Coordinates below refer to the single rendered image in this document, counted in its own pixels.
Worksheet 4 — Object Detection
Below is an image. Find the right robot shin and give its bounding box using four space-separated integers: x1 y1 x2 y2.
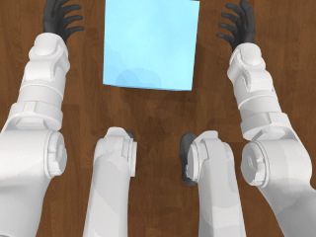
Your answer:
186 130 235 181

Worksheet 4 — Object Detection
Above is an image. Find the robot left upper arm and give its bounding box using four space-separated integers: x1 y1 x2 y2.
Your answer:
0 128 67 237

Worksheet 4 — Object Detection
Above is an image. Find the robot left hand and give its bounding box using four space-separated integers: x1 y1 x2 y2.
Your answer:
42 0 85 45

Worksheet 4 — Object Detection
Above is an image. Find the robot right forearm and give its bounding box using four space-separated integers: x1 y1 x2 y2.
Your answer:
227 42 312 178

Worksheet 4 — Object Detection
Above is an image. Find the robot right upper arm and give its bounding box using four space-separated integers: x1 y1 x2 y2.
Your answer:
240 139 316 237

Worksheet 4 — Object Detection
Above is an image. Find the robot left forearm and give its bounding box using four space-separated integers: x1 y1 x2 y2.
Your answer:
0 33 70 136

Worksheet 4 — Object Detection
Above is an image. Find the robot right hand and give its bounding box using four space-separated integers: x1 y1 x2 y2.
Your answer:
216 0 256 53

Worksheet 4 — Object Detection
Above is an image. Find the carton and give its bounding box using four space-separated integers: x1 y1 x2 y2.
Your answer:
103 0 199 91

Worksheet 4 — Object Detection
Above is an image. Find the robot right foot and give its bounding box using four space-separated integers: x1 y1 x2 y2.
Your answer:
179 132 197 187

